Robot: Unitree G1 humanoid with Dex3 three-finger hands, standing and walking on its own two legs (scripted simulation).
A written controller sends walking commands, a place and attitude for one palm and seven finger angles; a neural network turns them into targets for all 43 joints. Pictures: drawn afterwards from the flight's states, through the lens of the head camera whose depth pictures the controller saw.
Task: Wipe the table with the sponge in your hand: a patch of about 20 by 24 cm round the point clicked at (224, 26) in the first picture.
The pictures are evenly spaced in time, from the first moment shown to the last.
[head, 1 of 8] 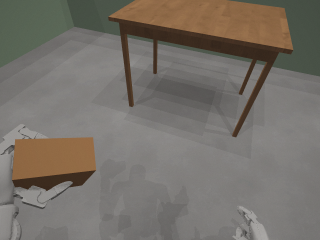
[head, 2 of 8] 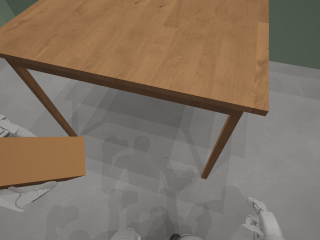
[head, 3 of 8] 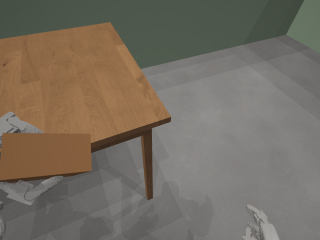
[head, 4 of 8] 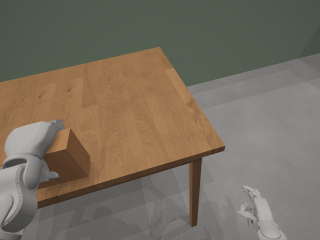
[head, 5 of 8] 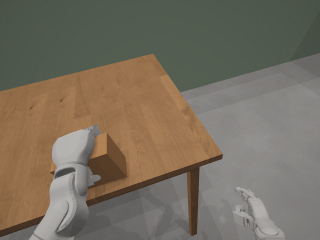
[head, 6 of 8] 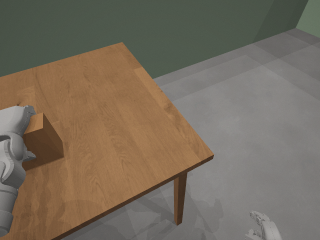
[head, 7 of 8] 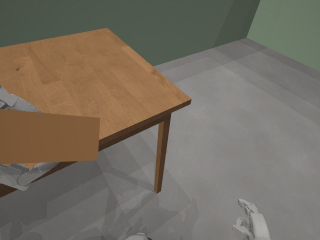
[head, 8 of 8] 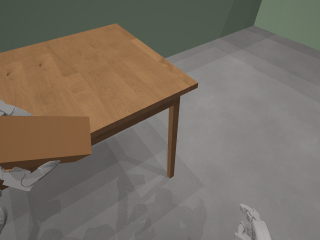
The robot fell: no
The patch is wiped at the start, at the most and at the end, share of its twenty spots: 0.00 1.00 1.00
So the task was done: yes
